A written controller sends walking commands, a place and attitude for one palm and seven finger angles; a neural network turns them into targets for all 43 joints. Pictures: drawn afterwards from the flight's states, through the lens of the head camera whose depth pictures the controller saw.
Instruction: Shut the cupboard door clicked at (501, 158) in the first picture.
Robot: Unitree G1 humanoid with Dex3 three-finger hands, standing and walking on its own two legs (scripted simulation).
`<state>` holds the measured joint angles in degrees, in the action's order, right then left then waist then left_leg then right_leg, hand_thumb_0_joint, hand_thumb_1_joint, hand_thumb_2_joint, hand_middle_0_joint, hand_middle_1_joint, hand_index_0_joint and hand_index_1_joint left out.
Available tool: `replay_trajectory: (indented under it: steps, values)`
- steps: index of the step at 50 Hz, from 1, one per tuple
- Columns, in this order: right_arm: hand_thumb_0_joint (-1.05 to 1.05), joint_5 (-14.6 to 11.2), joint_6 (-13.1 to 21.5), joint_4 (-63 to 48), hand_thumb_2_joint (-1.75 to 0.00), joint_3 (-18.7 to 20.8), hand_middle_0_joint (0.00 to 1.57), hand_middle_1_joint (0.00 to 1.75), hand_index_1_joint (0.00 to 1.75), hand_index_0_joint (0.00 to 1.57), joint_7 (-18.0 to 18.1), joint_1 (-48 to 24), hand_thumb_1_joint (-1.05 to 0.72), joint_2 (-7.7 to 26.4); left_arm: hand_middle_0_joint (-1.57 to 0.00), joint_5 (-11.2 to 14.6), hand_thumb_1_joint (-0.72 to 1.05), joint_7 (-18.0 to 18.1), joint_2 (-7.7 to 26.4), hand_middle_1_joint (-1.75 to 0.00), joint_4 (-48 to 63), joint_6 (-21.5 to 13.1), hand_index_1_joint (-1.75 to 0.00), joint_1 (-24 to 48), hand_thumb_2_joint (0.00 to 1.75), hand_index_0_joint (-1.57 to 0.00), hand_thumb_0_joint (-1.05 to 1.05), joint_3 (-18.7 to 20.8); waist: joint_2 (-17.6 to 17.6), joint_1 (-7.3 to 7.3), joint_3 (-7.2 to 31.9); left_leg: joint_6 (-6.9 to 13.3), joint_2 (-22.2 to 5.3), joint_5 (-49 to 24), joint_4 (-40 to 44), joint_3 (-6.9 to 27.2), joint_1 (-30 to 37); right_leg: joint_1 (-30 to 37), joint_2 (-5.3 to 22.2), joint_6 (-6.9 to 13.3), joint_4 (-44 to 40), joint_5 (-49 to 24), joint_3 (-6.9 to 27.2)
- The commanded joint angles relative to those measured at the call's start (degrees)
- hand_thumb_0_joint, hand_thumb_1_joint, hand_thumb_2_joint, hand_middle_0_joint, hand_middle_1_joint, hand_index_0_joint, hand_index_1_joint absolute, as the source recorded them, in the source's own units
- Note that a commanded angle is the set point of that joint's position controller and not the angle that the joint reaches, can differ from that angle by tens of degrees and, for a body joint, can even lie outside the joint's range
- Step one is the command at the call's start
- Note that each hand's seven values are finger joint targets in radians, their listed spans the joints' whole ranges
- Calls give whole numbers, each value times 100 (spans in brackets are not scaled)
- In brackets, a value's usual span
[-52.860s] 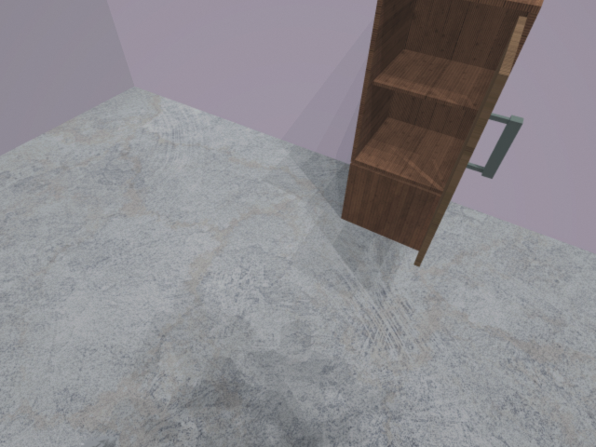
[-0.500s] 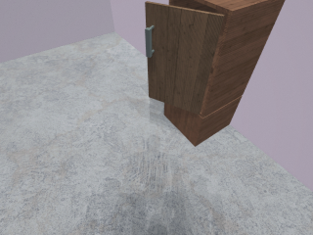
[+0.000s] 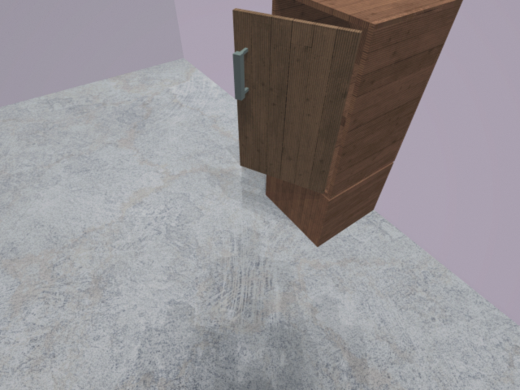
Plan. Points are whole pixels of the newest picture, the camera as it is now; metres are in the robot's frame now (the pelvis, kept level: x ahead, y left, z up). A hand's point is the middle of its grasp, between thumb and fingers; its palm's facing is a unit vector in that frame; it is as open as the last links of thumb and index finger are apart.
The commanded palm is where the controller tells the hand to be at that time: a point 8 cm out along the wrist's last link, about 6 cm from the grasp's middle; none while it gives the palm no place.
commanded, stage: look to check the result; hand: left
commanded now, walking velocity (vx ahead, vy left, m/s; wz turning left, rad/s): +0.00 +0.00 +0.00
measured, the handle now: (242, 74) +0.99 +0.10 +0.01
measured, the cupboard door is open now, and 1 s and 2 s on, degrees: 28 28 28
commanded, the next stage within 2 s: walk to a spot facing it in 0.46 s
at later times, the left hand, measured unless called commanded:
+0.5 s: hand out of the picture +0.02 +0.18 -0.17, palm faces +0.02 -0.98 -0.22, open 7.3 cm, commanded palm none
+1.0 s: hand out of the picture +0.03 +0.21 -0.20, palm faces +0.20 -0.95 -0.22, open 7.3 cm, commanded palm none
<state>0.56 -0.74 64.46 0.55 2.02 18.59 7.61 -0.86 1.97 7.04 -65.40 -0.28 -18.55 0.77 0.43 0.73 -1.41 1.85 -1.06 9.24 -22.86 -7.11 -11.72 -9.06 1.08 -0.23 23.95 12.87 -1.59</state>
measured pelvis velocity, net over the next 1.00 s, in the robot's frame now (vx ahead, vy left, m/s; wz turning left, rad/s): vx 0.01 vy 0.01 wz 0.18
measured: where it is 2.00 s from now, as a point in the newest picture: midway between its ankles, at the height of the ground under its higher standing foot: outside the picture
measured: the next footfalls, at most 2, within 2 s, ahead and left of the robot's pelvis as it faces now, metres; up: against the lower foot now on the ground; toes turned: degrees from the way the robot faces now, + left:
right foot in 1.32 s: +0.08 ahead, -0.15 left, +0.00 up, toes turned +25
left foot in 1.72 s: -0.01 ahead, +0.13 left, +0.00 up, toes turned +46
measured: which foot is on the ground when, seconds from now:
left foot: down 0.00-1.00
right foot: down 0.00-0.92, up 0.94-1.00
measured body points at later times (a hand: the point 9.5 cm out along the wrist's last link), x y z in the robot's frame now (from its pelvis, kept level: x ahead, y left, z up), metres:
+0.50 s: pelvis +0.01 -0.01 +0.00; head +0.02 -0.01 +0.45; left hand +0.02 +0.23 -0.16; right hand +0.02 -0.25 -0.15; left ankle +0.04 +0.10 -0.74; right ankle +0.00 -0.12 -0.74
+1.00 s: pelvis +0.01 +0.01 -0.02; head +0.05 +0.03 +0.43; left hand +0.02 +0.26 -0.18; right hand +0.08 -0.22 -0.16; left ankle +0.03 +0.10 -0.74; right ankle -0.01 -0.13 -0.71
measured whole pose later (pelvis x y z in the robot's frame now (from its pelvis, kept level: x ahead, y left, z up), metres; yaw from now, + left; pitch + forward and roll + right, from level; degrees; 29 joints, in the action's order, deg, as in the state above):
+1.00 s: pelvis +0.01 +0.01 -0.02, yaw +10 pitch -1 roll -1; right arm 1.5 -2.4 56.6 2.3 0.5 13.6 10.0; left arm -1.2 1.9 11.6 -56.8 3.3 -10.7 4.0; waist -1.4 1.2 -6.1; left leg 3.7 1.8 15.9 -36.1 -2.4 -19.7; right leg -19.3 3.5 -1.4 52.7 28.0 -4.1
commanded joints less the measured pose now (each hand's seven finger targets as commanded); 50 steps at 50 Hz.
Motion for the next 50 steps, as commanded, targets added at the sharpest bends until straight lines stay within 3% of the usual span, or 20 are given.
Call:
replay_trajectory:
  steps: [1,20,27,29,32,36,39,41,43,44,45,46,47,48,49,50]
  values:
    - [0,20,84,-173,-90,133,20,30,30,20,18,310,-90,639,-20,-6,90,19,655,-30,86,-49,-30,-357,90,-20,0,84,-99,-5,-456,27,-556,582,594,743,83,-602,380,265,-634,121,450]
    - [0,22,93,-200,-90,165,20,30,30,20,-6,-180,-90,1029,-20,-5,90,-24,1071,-30,116,-75,-30,97,90,-20,0,107,-34,3,-410,-5,-594,338,582,732,305,-492,446,285,-809,29,518]
    - [0,6,136,-250,-90,172,20,30,30,20,-5,-388,-90,1225,-20,-8,90,-43,1235,-30,151,-98,-30,270,90,-20,0,133,-9,-19,-183,7,-646,-74,585,770,449,-270,457,276,-796,-334,494]
    - [0,16,148,-236,-90,167,20,30,30,20,-6,-449,-90,1222,-20,-3,90,-44,1254,-30,162,-100,-30,338,90,-20,0,135,-8,-16,-146,4,-661,-187,593,767,474,-199,490,269,-802,-438,482]
    - [0,14,76,-264,-90,87,20,30,30,20,-31,-306,-90,859,-20,8,90,-3,952,-30,174,-12,-30,175,90,-20,0,110,-42,-34,-141,-41,-591,-568,347,795,271,-137,548,174,-501,-611,282]
    - [0,28,-31,-475,-90,176,20,30,30,20,-59,-415,-90,943,-20,-8,90,17,1161,-30,398,70,-30,205,90,-20,0,264,-153,-83,-209,-43,-470,-465,-110,856,-285,-116,761,243,-194,-560,140]
    - [0,36,-91,-690,-90,255,20,30,30,20,-96,-442,-90,895,-20,-25,90,31,1339,-30,649,102,-30,227,90,-20,0,386,-614,-101,-104,-134,-176,-309,-949,625,-637,-52,1272,556,-219,-695,311]
    - [0,54,-145,-844,-90,316,20,30,30,20,-118,-490,-90,837,-20,-39,90,45,1396,-30,850,110,-30,368,90,-20,0,446,-889,-76,-152,-214,-99,685,-1815,472,-773,-242,1687,861,-283,-956,396]
    - [0,46,-164,-986,-90,359,20,30,30,20,-157,-439,-90,828,-20,-81,90,66,1405,-30,1035,116,-30,592,90,-20,0,489,-947,15,-212,-233,-230,1236,-1872,486,-781,-370,1890,924,18,-1398,152]
    - [0,38,-146,-1023,-90,370,20,30,30,20,-181,-356,-90,861,-20,-86,90,59,1417,-30,1120,127,-30,654,90,-20,0,505,-695,75,-183,-209,-318,742,-1377,576,-537,-521,1773,731,393,-1346,-101]
    - [0,58,-106,-1014,-90,395,20,30,30,20,-185,-118,-90,1047,-20,-65,90,42,1317,-30,1181,154,-30,605,90,-20,0,511,169,156,-52,-4,-685,-648,-605,1210,-139,-882,1291,340,1148,-674,-505]
    - [0,136,-76,-1051,-90,466,20,30,30,20,-151,86,-90,1450,-20,-13,90,33,1053,-30,1292,196,-30,523,90,-20,0,467,1642,209,-57,507,-1481,-1754,153,2844,74,-1489,411,-120,2286,1156,-824]
    - [0,152,-88,-928,-90,492,20,30,30,20,-87,382,-90,1614,-20,-43,90,60,1124,-30,1431,247,-30,909,90,-20,0,424,1868,412,-37,812,-1803,-1514,730,3656,174,-1896,147,-132,3443,2301,-201]
    - [0,144,-94,-939,-90,516,20,30,30,20,-44,397,-90,1629,-20,-54,90,42,1115,-30,1477,263,-30,988,90,-20,0,459,1119,333,95,833,-1833,-831,801,3620,150,-2160,247,-100,3991,1957,261]
    - [0,136,-78,-1036,-90,503,20,30,30,20,-26,148,-90,1599,-20,-62,90,12,1101,-30,1482,229,-30,990,90,-20,0,467,746,207,76,831,-1668,-257,761,3398,18,-2228,298,-130,4148,1549,386]
    - [0,131,-47,-1129,-90,483,20,30,30,20,-20,-75,-90,1509,-20,-67,90,-26,1071,-30,1470,189,-30,928,90,-20,0,471,551,111,160,805,-1450,-141,719,3078,43,-2271,317,-179,4132,1179,397]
